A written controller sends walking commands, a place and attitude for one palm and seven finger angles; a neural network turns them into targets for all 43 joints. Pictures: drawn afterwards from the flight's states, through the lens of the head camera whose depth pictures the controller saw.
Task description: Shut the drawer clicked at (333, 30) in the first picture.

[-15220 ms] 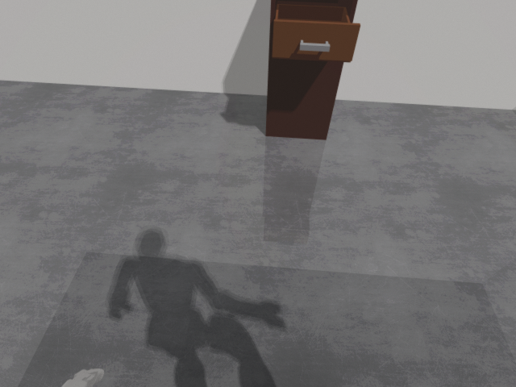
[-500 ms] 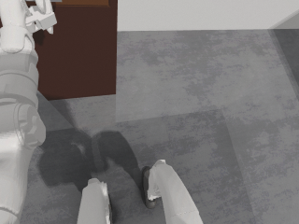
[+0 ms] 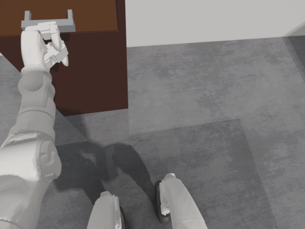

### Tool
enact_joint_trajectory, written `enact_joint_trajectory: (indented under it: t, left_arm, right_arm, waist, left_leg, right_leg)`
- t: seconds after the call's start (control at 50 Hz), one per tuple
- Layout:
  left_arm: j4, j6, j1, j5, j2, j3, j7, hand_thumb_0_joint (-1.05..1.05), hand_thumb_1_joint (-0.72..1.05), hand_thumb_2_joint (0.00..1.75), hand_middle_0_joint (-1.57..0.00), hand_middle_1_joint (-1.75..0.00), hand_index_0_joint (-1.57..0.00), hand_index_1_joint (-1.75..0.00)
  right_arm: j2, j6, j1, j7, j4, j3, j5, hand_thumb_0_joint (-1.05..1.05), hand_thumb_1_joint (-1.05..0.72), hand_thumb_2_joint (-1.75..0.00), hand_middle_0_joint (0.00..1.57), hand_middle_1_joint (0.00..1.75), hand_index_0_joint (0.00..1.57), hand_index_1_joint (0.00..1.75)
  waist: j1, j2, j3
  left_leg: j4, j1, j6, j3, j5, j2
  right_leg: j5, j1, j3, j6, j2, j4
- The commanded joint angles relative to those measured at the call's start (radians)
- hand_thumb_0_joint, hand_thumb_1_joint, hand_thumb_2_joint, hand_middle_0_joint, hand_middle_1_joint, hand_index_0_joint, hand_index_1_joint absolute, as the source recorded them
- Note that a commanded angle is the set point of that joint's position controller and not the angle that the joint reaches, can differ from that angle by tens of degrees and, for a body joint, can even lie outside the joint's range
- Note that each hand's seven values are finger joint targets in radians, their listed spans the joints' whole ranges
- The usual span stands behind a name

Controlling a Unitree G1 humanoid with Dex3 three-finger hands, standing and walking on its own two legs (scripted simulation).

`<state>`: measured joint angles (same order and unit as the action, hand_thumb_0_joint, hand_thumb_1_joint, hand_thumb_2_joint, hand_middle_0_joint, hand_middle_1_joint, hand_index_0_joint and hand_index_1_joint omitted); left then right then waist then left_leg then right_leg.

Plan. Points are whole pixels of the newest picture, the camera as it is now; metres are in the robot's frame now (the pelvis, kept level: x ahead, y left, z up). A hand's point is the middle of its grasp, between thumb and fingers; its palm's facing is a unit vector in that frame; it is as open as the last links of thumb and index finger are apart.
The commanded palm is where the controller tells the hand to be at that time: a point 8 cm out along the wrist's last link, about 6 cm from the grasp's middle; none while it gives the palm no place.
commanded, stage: pull the fist back off the drawer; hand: left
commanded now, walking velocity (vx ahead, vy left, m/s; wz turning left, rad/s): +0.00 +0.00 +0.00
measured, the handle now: (49, 20) +0.64 +0.18 +0.05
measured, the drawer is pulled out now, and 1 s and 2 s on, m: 0.00 0.00 0.00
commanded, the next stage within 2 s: draw the hand back to the body in 0.08 s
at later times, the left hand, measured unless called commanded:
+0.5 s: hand (43, 72) +0.45 +0.16 +0.10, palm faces +0.05 -1.00 -0.06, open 3.3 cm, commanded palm +0.41 +0.21 +0.12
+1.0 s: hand out of the picture +0.31 +0.20 +0.20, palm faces +0.26 -0.92 -0.29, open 3.3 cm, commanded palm +0.26 +0.25 +0.21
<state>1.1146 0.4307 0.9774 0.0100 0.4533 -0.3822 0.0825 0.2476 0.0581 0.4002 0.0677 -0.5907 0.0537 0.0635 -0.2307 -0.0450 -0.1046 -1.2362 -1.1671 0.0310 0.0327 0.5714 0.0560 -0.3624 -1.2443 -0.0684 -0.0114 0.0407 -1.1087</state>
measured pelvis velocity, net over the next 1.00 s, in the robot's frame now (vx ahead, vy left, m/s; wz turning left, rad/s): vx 0.05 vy -0.01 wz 0.05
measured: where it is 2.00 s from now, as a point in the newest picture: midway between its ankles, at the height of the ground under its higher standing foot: (142, 222)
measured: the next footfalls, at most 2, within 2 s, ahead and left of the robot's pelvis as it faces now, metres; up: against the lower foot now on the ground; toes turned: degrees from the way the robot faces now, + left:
none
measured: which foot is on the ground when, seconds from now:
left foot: down 0.00-1.00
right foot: down 0.00-1.00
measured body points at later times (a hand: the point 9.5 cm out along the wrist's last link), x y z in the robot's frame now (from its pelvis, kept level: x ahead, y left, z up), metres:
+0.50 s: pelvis +0.04 -0.01 +0.06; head +0.15 +0.00 +0.49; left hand +0.44 +0.21 +0.11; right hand +0.13 -0.25 -0.07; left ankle -0.01 +0.10 -0.63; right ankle +0.08 -0.14 -0.63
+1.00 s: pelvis +0.05 -0.01 +0.11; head +0.05 -0.03 +0.56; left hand +0.29 +0.25 +0.22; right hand +0.25 -0.22 +0.03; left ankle -0.01 +0.10 -0.63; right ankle +0.07 -0.14 -0.63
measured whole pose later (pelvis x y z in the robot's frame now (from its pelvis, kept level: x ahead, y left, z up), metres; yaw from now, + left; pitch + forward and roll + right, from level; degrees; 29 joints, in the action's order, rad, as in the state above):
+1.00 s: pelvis +0.05 -0.01 +0.11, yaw +3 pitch +0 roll -1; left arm -0.02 0.07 -0.12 0.04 0.28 -0.11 -0.08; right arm 0.23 -0.02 0.17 -0.09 -0.55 0.05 -0.02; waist 0.03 -0.05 0.00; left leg -0.50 -0.16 0.01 0.03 0.35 0.01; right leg -0.23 -0.27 -0.08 -0.01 0.04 -0.50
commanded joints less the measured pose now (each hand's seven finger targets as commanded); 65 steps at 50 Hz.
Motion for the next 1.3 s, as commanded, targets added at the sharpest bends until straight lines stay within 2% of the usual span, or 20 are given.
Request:
enact_joint_trajectory:
  t: [0.0, 0.04, 0.08, 0.16, 0.2, 0.26, 0.34, 0.38, 0.42, 0.52, 0.66, 0.68, 0.7, 0.72, 0.78, 0.9, 1.0, 1.06, 1.14, 1.28]
  left_arm:
    - [-0.246, 0.078, 0.367, 0.041, 0.128, 0.02, -0.001, 0.0, 0.9, 0.9, -1.4, -1.6, -1.4, -1.6]
    - [-0.255, 0.096, 0.393, 0.034, 0.101, 0.044, -0.011, 0.0, 0.9, 0.9, -1.4, -1.6, -1.4, -1.6]
    - [-0.301, 0.128, 0.419, 0.028, 0.09, 0.059, -0.018, 0.0, 0.9, 0.9, -1.4, -1.6, -1.4, -1.6]
    - [-0.259, 0.141, 0.349, 0.029, 0.03, 0.093, -0.017, 0.0, 0.9, 0.9, -1.4, -1.6, -1.4, -1.6]
    - [-0.349, 0.129, 0.2, 0.039, 0.105, 0.027, -0.012, 0.0, 0.9, 0.9, -1.4, -1.6, -1.4, -1.6]
    - [-0.508, 0.072, -0.032, 0.082, 0.045, 0.07, 0.005, 0.0, 0.9, 0.9, -1.4, -1.6, -1.4, -1.6]
    - [-0.718, 0.006, -0.188, 0.134, 0.011, 0.089, 0.001, 0.0, 0.9, 0.9, -1.4, -1.6, -1.4, -1.6]
    - [-0.811, 0.005, -0.227, 0.145, -0.002, 0.102, -0.006, 0.0, 0.9, 0.9, -1.4, -1.6, -1.4, -1.6]
    - [-0.806, -0.001, -0.303, 0.151, -0.037, 0.127, -0.003, 0.0, 0.9, 0.9, -1.4, -1.6, -1.4, -1.6]
    - [-0.881, -0.016, -0.401, 0.166, -0.089, 0.192, 0.05, 0.0, 0.9, 0.9, -1.4, -1.6, -1.4, -1.6]
    - [-0.996, -0.089, -0.574, 0.222, -0.066, 0.163, 0.109, 0.0, 0.9, 0.9, -1.4, -1.6, -1.4, -1.6]
    - [-1.081, -0.131, -0.609, 0.102, 0.034, 0.195, 0.006, 0.0, 0.9, 0.9, -1.4, -1.6, -1.4, -1.6]
    - [-1.131, -0.163, -0.637, 0.094, -0.009, 0.207, -0.049, 0.0, 0.9, 0.9, -1.4, -1.6, -1.4, -1.6]
    - [-1.139, -0.192, -0.704, 0.08, -0.031, 0.226, -0.084, 0.0, 0.9, 0.9, -1.4, -1.6, -1.4, -1.6]
    - [-1.214, -0.245, -0.763, 0.055, -0.016, 0.216, -0.145, 0.0, 0.9, 0.9, -1.4, -1.6, -1.4, -1.6]
    - [-1.332, -0.296, -0.867, 0.04, -0.017, 0.196, -0.18, 0.0, 0.9, 0.9, -1.4, -1.6, -1.4, -1.6]
    - [-1.472, -0.306, -0.991, 0.035, -0.029, 0.19, -0.18, 0.0, 0.9, 0.9, -1.4, -1.6, -1.4, -1.6]
    - [-1.518, -0.312, -1.106, 0.037, -0.004, 0.141, -0.18, 0.0, 0.9, 0.9, -1.4, -1.6, -1.4, -1.6]
    - [-1.638, -0.308, -1.193, 0.035, 0.01, 0.093, -0.184, 0.0, 0.9, 0.9, -1.4, -1.6, -1.4, -1.6]
    - [-1.762, -0.293, -1.35, 0.037, 0.041, 0.012, -0.189, 0.0, 0.9, 0.9, -1.4, -1.6, -1.4, -1.6]
  right_arm:
    - [0.191, -0.005, 0.172, -0.014, 0.034, -0.085, -0.007, 0.0, -0.9, -0.9, 0.2, 0.3, 0.2, 0.3]
    - [0.186, -0.005, 0.169, -0.017, 0.023, -0.09, -0.006, 0.0, -0.9, -0.9, 0.2, 0.3, 0.2, 0.3]
    - [0.184, -0.007, 0.166, -0.02, 0.017, -0.094, 0.0, 0.0, -0.9, -0.9, 0.2, 0.3, 0.2, 0.3]
    - [0.179, 0.003, 0.162, -0.019, 0.011, -0.1, 0.001, 0.0, -0.9, -0.9, 0.2, 0.3, 0.2, 0.3]
    - [0.184, 0.016, 0.15, -0.017, 0.048, -0.105, -0.009, 0.0, -0.9, -0.9, 0.2, 0.3, 0.2, 0.3]
    - [0.167, 0.021, 0.12, -0.009, 0.109, -0.107, -0.034, 0.0, -0.9, -0.9, 0.2, 0.3, 0.2, 0.3]
    - [0.154, 0.013, 0.076, -0.023, 0.147, -0.109, -0.067, 0.0, -0.9, -0.9, 0.2, 0.3, 0.2, 0.3]
    - [0.147, -0.002, 0.056, -0.035, 0.152, -0.106, -0.071, 0.0, -0.9, -0.9, 0.2, 0.3, 0.2, 0.3]
    - [0.142, -0.017, 0.041, -0.044, 0.141, -0.102, -0.075, 0.0, -0.9, -0.9, 0.2, 0.3, 0.2, 0.3]
    - [0.137, -0.057, -0.023, -0.059, 0.14, -0.095, -0.086, 0.0, -0.9, -0.9, 0.2, 0.3, 0.2, 0.3]
    - [0.135, -0.11, -0.132, -0.08, 0.196, -0.077, -0.105, 0.0, -0.9, -0.9, 0.2, 0.3, 0.2, 0.3]
    - [0.127, -0.087, -0.209, -0.101, 0.204, -0.09, -0.105, 0.0, -0.9, -0.9, 0.2, 0.3, 0.2, 0.3]
    - [0.113, -0.088, -0.218, -0.113, 0.221, -0.082, -0.1, 0.0, -0.9, -0.9, 0.2, 0.3, 0.2, 0.3]
    - [0.111, -0.086, -0.234, -0.122, 0.217, -0.074, -0.1, 0.0, -0.9, -0.9, 0.2, 0.3, 0.2, 0.3]
    - [0.104, -0.088, -0.259, -0.146, 0.206, -0.059, -0.095, 0.0, -0.9, -0.9, 0.2, 0.3, 0.2, 0.3]
    - [0.09, -0.115, -0.296, -0.167, 0.177, -0.04, -0.082, 0.0, -0.9, -0.9, 0.2, 0.3, 0.2, 0.3]
    - [0.086, -0.153, -0.307, -0.16, 0.164, -0.037, -0.067, 0.0, -0.9, -0.9, 0.2, 0.3, 0.2, 0.3]
    - [0.089, -0.166, -0.313, -0.153, 0.155, -0.041, -0.057, 0.0, -0.9, -0.9, 0.2, 0.3, 0.2, 0.3]
    - [0.081, -0.183, -0.314, -0.145, 0.155, -0.046, -0.052, 0.0, -0.9, -0.9, 0.2, 0.3, 0.2, 0.3]
    - [0.08, -0.22, -0.311, -0.138, 0.147, -0.056, -0.048, 0.0, -0.9, -0.9, 0.2, 0.3, 0.2, 0.3]
  waist:
    - [0.003, -0.08, -0.564]
    - [-0.008, -0.074, -0.541]
    - [-0.003, -0.138, -0.583]
    - [0.001, -0.14, -0.569]
    - [0.075, -0.152, -0.671]
    - [0.119, -0.127, -0.699]
    - [0.131, 0.017, -0.597]
    - [0.137, -0.014, -0.564]
    - [0.133, 0.038, -0.471]
    - [0.146, -0.031, -0.374]
    - [0.191, 0.025, -0.26]
    - [0.225, 0.013, -0.279]
    - [0.213, 0.018, -0.241]
    - [0.225, 0.019, -0.206]
    - [0.228, 0.053, -0.15]
    - [0.25, 0.011, -0.061]
    - [0.263, -0.024, -0.033]
    - [0.274, 0.029, -0.006]
    - [0.283, -0.018, -0.014]
    - [0.293, 0.001, 0.038]
  left_leg:
    - [0.179, 0.317, -0.015, -0.075, -0.424, -0.036]
    - [0.181, 0.33, -0.016, -0.078, -0.43, -0.038]
    - [0.17, 0.416, -0.029, -0.087, -0.519, -0.036]
    - [0.156, 0.464, -0.044, -0.094, -0.647, -0.03]
    - [0.185, 0.516, -0.053, -0.086, -0.736, -0.03]
    - [0.246, 0.554, -0.045, -0.069, -0.805, -0.03]
    - [0.34, 0.494, -0.018, -0.037, -0.683, -0.035]
    - [0.372, 0.527, -0.017, -0.027, -0.662, -0.04]
    - [0.405, 0.519, -0.017, -0.019, -0.607, -0.042]
    - [0.467, 0.618, -0.024, -0.018, -0.569, -0.043]
    - [0.562, 0.648, -0.02, -0.024, -0.46, -0.053]
    - [0.614, 0.721, -0.012, -0.007, -0.438, -0.059]
    - [0.642, 0.741, -0.012, -0.014, -0.416, -0.056]
    - [0.665, 0.756, -0.012, -0.014, -0.415, -0.051]
    - [0.722, 0.823, -0.006, -0.02, -0.437, -0.045]
    - [0.824, 0.944, -0.007, -0.015, -0.475, -0.047]
    - [0.873, 1.028, -0.014, -0.015, -0.559, -0.043]
    - [0.885, 1.031, -0.011, -0.017, -0.582, -0.043]
    - [0.89, 1.052, -0.015, -0.012, -0.615, -0.043]
    - [0.889, 1.044, -0.018, -0.018, -0.617, -0.037]
  right_leg:
    - [0.241, 0.448, 0.023, 0.029, -0.066, 0.091]
    - [0.24, 0.434, 0.022, 0.028, -0.064, 0.093]
    - [0.272, 0.4, 0.016, 0.032, -0.061, 0.078]
    - [0.32, 0.377, 0.008, 0.032, -0.062, 0.068]
    - [0.379, 0.49, 0.015, 0.036, -0.061, 0.076]
    - [0.472, 0.634, 0.018, 0.037, -0.063, 0.123]
    - [0.517, 0.803, 0.027, 0.027, -0.062, 0.205]
    - [0.518, 0.831, 0.03, 0.026, -0.06, 0.233]
    - [0.495, 0.848, 0.024, 0.023, -0.06, 0.262]
    - [0.422, 0.846, 0.012, 0.028, -0.055, 0.321]
    - [0.353, 0.931, 0.002, 0.034, -0.047, 0.39]
    - [0.29, 0.99, 0.041, 0.039, -0.02, 0.45]
    - [0.269, 0.995, 0.034, 0.037, -0.017, 0.478]
    - [0.261, 1.014, 0.031, 0.037, -0.016, 0.498]
    - [0.277, 1.061, 0.026, 0.035, -0.019, 0.554]
    - [0.296, 1.145, 0.017, 0.036, -0.023, 0.656]
    - [0.351, 1.202, 0.011, 0.036, -0.028, 0.707]
    - [0.375, 1.232, 0.011, 0.034, -0.035, 0.73]
    - [0.399, 1.259, 0.015, 0.033, -0.032, 0.734]
    - [0.391, 1.247, 0.015, 0.03, -0.035, 0.745]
